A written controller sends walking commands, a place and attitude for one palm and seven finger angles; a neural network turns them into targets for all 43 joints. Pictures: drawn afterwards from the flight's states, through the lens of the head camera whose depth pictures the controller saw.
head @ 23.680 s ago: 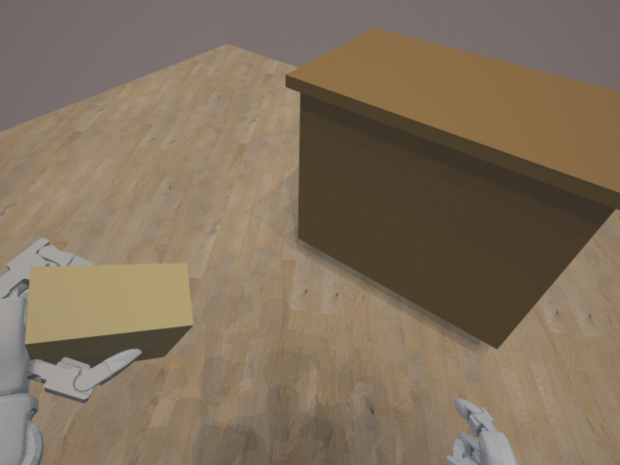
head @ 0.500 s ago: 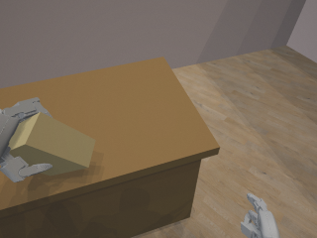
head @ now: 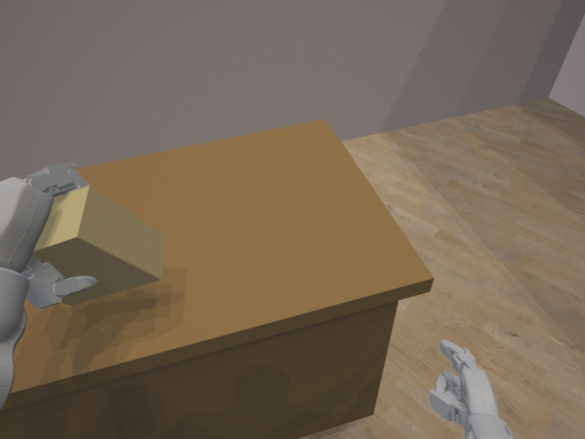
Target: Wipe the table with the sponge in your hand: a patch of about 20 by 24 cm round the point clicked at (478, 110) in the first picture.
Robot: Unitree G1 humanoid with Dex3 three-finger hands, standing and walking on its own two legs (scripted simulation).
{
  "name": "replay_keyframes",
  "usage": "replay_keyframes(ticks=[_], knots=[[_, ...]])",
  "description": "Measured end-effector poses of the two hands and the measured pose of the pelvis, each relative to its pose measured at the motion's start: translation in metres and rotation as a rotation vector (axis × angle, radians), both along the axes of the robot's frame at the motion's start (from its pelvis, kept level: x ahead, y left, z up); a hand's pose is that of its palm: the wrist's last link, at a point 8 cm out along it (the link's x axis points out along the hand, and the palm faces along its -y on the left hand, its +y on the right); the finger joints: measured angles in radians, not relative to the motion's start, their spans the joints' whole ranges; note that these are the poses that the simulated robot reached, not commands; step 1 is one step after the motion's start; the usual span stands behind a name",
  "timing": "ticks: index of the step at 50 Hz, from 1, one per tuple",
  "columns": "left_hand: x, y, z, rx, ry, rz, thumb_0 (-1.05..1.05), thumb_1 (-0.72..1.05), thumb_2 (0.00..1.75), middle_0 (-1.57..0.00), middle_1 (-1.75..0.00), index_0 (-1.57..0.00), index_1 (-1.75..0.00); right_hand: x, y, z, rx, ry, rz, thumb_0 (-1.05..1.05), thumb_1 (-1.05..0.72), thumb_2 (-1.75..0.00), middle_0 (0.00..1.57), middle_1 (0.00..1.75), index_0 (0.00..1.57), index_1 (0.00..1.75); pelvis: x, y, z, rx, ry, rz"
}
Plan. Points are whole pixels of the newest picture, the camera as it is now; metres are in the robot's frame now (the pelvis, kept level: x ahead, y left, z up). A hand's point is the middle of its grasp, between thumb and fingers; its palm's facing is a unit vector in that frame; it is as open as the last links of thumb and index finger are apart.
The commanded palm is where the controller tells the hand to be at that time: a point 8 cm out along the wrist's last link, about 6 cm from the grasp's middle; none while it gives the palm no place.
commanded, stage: turn the palm down, sponge in hand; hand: left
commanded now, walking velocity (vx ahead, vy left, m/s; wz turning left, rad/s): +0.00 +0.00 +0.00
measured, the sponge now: (93, 259) +0.25 +0.28 +0.17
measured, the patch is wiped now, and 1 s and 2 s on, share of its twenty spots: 0.00 0.00 0.00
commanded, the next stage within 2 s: move the sponge above the wiping area in 0.92 s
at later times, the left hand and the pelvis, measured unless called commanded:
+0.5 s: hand (28, 230) +0.23 +0.32 +0.24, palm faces +0.30 -0.06 -0.95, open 10.2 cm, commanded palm +0.18 +0.29 +0.27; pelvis -0.01 +0.01 +0.01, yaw +0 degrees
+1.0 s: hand (84, 256) +0.23 +0.27 +0.20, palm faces +0.16 -0.11 -0.98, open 10.2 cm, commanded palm +0.18 +0.27 +0.27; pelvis -0.01 -0.01 +0.01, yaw +0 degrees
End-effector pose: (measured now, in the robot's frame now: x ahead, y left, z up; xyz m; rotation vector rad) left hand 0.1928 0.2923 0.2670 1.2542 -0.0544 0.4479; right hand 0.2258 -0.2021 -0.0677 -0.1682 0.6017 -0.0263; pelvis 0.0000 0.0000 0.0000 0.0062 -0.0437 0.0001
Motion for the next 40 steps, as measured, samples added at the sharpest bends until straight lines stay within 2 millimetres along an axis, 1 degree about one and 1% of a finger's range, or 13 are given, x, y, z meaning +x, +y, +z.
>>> replay_keyframes(ticks=[3,5,7,11,14,16,20,23,27,31,33,36,40], knots=[[0.000,0.020,0.000,-0.006,0.052,0.114,-0.01,-0.51,1.03,-0.72,-1.33,-0.74,-1.32,0.003,0.010,0.002,0.013,0.001,0.025,0.01,-0.90,-0.89,0.21,0.30,0.20,0.30,-0.005,0.004,0.002,0.001,-0.003,0.003],[0.001,0.026,-0.008,-0.015,0.112,0.151,-0.01,-0.51,1.03,-0.72,-1.33,-0.74,-1.32,0.005,0.015,0.004,0.015,-0.001,0.039,0.01,-0.90,-0.89,0.21,0.30,0.20,0.30,-0.007,0.006,0.003,0.001,-0.004,0.007],[0.001,0.022,-0.018,-0.013,0.176,0.142,-0.01,-0.51,1.03,-0.72,-1.33,-0.74,-1.33,0.008,0.020,0.005,0.014,-0.004,0.049,0.01,-0.90,-0.89,0.21,0.30,0.20,0.30,-0.010,0.009,0.004,0.002,-0.007,0.008],[0.003,-0.006,-0.031,0.043,0.247,0.014,-0.01,-0.51,1.03,-0.72,-1.33,-0.74,-1.32,0.013,0.030,0.009,0.004,-0.018,0.073,0.01,-0.90,-0.89,0.21,0.30,0.20,0.30,-0.012,0.012,0.005,0.004,-0.015,0.006],[0.003,-0.022,-0.022,0.128,0.213,-0.069,-0.01,-0.51,1.03,-0.72,-1.33,-0.74,-1.32,0.017,0.037,0.012,0.007,-0.025,0.092,0.01,-0.90,-0.89,0.21,0.30,0.20,0.30,-0.012,0.013,0.006,0.006,-0.023,-0.003],[0.003,-0.022,-0.008,0.177,0.155,-0.067,-0.01,-0.51,1.03,-0.72,-1.33,-0.75,-1.32,0.018,0.041,0.013,0.015,-0.021,0.105,0.01,-0.90,-0.89,0.21,0.30,0.20,0.30,-0.011,0.012,0.006,0.006,-0.025,-0.002],[0.003,-0.002,0.020,0.182,0.049,0.056,0.00,-0.51,1.03,-0.72,-1.33,-0.75,-1.32,0.019,0.042,0.013,0.035,-0.005,0.117,0.01,-0.90,-0.89,0.21,0.30,0.20,0.30,-0.011,0.009,0.008,0.004,-0.023,-0.003],[0.003,0.015,0.024,0.148,0.049,0.158,0.00,-0.51,1.03,-0.72,-1.33,-0.74,-1.32,0.019,0.037,0.012,0.040,0.008,0.116,0.01,-0.90,-0.89,0.21,0.30,0.20,0.31,-0.011,0.007,0.008,0.003,-0.015,-0.001],[0.003,0.014,-0.003,0.092,0.153,0.186,-0.01,-0.51,1.03,-0.72,-1.34,-0.74,-1.33,0.017,0.027,0.009,0.037,0.013,0.103,0.01,-0.90,-0.89,0.21,0.30,0.20,0.30,-0.013,0.005,0.008,0.003,-0.007,0.003],[0.005,-0.014,-0.038,0.080,0.270,0.080,-0.01,-0.51,1.03,-0.72,-1.34,-0.74,-1.33,0.017,0.019,0.007,0.012,0.010,0.091,0.01,-0.90,-0.89,0.21,0.30,0.20,0.30,-0.013,0.003,0.007,0.007,-0.012,0.001],[0.005,-0.028,-0.042,0.123,0.289,0.018,-0.01,-0.51,1.03,-0.72,-1.33,-0.74,-1.32,0.017,0.016,0.007,-0.001,0.007,0.092,0.01,-0.91,-0.89,0.21,0.30,0.20,0.30,-0.012,0.002,0.007,0.010,-0.019,-0.005],[0.007,-0.037,-0.028,0.227,0.242,-0.021,-0.01,-0.51,1.03,-0.72,-1.33,-0.75,-1.32,0.019,0.015,0.007,-0.003,0.007,0.098,0.01,-0.91,-0.90,0.20,0.30,0.20,0.30,-0.010,-0.002,0.007,0.011,-0.029,-0.007],[0.010,-0.026,0.009,0.263,0.112,0.055,0.00,-0.51,1.03,-0.72,-1.33,-0.75,-1.32,0.020,0.014,0.007,0.029,0.012,0.097,0.01,-0.91,-0.90,0.20,0.30,0.20,0.30,-0.008,-0.006,0.008,0.009,-0.034,-0.011]])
